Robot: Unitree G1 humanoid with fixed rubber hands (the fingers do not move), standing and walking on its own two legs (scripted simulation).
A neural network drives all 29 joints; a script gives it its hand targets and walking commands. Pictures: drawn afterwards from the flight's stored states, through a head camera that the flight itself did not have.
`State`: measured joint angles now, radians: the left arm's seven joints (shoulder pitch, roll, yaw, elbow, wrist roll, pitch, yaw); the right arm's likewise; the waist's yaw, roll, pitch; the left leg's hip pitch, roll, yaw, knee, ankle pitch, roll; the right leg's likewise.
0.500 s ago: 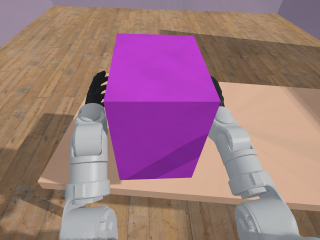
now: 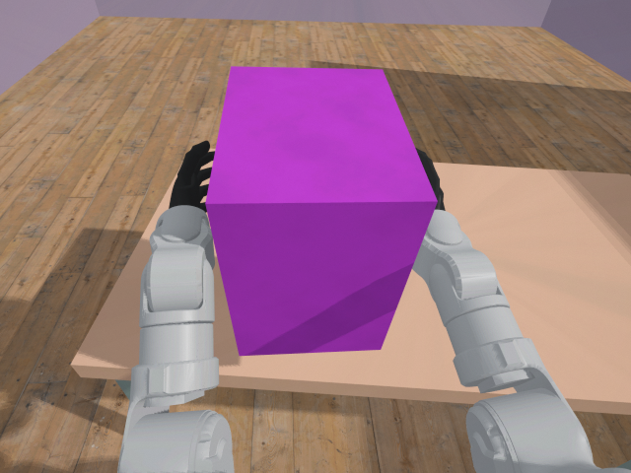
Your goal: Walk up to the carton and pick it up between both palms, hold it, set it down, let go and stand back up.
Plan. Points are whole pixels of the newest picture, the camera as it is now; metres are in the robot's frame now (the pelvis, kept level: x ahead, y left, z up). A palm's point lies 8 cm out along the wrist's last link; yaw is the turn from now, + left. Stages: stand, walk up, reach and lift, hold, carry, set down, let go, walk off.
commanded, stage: hold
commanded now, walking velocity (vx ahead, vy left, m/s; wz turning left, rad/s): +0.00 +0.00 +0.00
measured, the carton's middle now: (309, 215) +0.39 +0.00 +0.15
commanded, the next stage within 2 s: set down in 0.88 s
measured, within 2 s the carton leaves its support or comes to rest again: neither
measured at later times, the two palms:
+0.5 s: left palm (185, 211) +0.36 +0.15 +0.18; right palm (420, 212) +0.36 -0.13 +0.17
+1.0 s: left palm (186, 207) +0.36 +0.15 +0.19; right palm (423, 208) +0.36 -0.13 +0.18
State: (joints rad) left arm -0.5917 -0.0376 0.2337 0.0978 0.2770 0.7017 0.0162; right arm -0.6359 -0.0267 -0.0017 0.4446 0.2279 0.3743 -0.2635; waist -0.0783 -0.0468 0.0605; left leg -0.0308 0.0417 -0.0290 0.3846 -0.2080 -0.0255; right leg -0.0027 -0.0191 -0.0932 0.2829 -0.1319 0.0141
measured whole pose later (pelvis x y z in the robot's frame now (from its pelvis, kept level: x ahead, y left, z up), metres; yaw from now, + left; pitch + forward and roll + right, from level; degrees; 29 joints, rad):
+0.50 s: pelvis +0.00 +0.00 +0.00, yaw +0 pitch -8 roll -1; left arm -0.61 -0.03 0.24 0.13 0.27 0.70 0.01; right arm -0.65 -0.01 -0.02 0.47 0.22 0.37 -0.26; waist -0.07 -0.05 0.06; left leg -0.04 0.04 -0.03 0.38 -0.20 -0.03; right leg -0.02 -0.02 -0.09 0.28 -0.12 0.01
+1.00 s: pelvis +0.00 +0.00 +0.00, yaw +0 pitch -8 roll -1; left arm -0.59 -0.04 0.24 0.12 0.27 0.67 0.01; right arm -0.63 -0.02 -0.01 0.44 0.20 0.36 -0.26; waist -0.07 -0.04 0.04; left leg -0.04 0.04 -0.03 0.39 -0.21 -0.02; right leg -0.01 -0.02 -0.09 0.29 -0.13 0.02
